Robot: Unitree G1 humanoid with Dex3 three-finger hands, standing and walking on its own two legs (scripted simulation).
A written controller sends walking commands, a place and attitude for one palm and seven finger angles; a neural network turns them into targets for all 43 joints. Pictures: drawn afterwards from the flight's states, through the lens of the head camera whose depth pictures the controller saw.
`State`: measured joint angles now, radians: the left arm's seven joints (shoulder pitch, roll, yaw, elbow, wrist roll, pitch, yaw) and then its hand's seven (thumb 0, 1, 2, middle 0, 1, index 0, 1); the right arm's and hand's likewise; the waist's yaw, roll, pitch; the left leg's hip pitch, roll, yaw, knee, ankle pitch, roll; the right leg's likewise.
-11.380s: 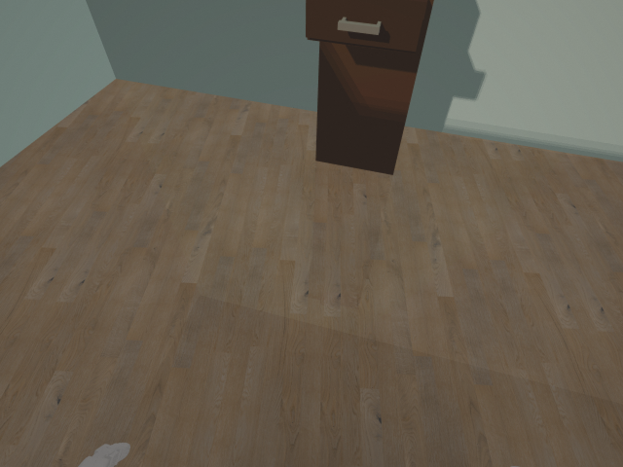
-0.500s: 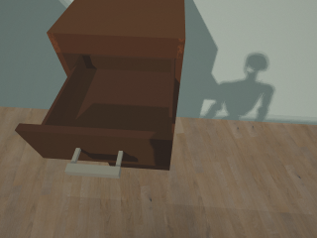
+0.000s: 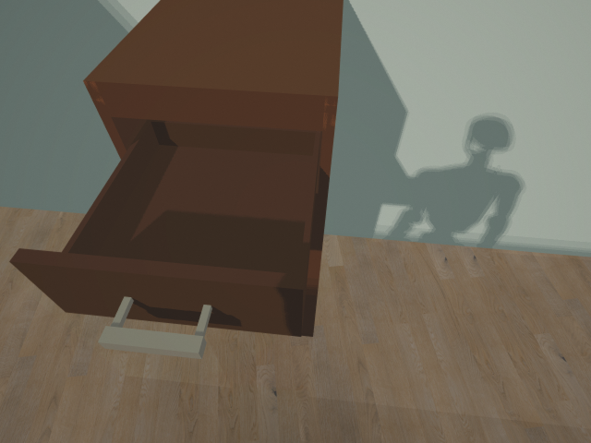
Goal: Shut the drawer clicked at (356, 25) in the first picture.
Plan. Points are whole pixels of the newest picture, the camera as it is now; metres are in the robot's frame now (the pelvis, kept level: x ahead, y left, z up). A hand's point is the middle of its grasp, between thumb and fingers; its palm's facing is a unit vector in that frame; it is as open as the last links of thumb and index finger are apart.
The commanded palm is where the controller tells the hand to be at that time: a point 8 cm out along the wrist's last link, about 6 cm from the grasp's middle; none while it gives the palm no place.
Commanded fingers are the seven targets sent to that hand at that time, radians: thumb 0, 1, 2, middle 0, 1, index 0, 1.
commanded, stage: come to a stop and stand still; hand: left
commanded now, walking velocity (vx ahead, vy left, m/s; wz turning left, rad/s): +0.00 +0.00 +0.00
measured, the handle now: (159, 325) +0.25 +0.20 +0.04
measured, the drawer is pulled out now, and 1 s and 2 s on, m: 0.30 0.30 0.30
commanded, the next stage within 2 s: look again from close up in 0.20 s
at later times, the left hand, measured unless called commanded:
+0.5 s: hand out of the picture +0.00 +0.17 -0.17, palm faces +0.05 -0.98 -0.21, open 7.4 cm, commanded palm none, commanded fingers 0.00 0.90 0.90 -0.20 -0.30 -0.20 -0.30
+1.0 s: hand out of the picture +0.09 +0.20 -0.09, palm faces +0.24 -0.93 -0.26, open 7.1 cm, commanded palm +0.07 +0.22 -0.05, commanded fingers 0.00 0.90 0.90 -0.36 -0.47 -0.36 -0.47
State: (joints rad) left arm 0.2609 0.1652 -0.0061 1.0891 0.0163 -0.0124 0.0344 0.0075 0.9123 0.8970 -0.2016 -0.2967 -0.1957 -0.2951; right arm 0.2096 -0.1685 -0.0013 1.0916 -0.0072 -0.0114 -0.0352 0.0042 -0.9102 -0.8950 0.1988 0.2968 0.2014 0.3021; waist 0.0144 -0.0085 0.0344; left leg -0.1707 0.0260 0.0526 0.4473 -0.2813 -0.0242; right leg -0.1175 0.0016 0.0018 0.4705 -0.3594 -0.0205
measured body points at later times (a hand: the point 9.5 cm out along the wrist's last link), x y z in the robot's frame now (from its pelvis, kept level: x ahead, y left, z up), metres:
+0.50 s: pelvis +0.01 -0.01 +0.00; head +0.02 -0.01 +0.45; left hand +0.00 +0.22 -0.16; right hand +0.01 -0.23 -0.16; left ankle -0.03 +0.13 -0.74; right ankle -0.07 -0.10 -0.74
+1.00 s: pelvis -0.01 +0.00 +0.00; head +0.00 -0.02 +0.45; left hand +0.07 +0.25 -0.07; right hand +0.05 -0.24 -0.15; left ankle -0.03 +0.13 -0.74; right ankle -0.07 -0.10 -0.74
